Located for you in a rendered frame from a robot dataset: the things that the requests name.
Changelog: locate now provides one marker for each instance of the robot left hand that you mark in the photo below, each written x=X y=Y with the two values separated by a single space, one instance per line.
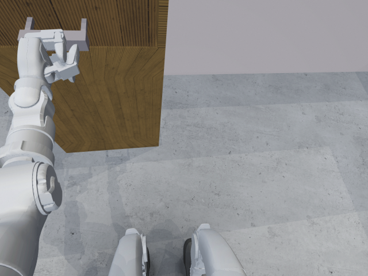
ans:
x=32 y=58

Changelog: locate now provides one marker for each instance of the robot left thigh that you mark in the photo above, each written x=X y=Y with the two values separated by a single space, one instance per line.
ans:
x=130 y=254

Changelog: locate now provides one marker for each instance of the cabinet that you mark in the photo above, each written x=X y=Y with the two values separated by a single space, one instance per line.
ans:
x=115 y=101

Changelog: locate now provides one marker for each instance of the robot left forearm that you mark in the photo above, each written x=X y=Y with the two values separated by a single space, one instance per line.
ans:
x=31 y=135

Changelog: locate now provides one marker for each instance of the robot thigh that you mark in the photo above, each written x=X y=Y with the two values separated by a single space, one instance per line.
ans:
x=216 y=254
x=130 y=254

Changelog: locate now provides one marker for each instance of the robot right thigh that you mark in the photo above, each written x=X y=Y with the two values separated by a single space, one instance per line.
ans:
x=216 y=254

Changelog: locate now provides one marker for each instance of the handle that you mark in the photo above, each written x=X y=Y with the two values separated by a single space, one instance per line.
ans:
x=78 y=37

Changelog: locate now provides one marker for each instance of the left robot upper arm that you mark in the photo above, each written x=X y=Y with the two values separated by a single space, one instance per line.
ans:
x=28 y=194

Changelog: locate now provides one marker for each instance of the drawer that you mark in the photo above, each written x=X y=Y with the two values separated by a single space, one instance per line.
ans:
x=110 y=22

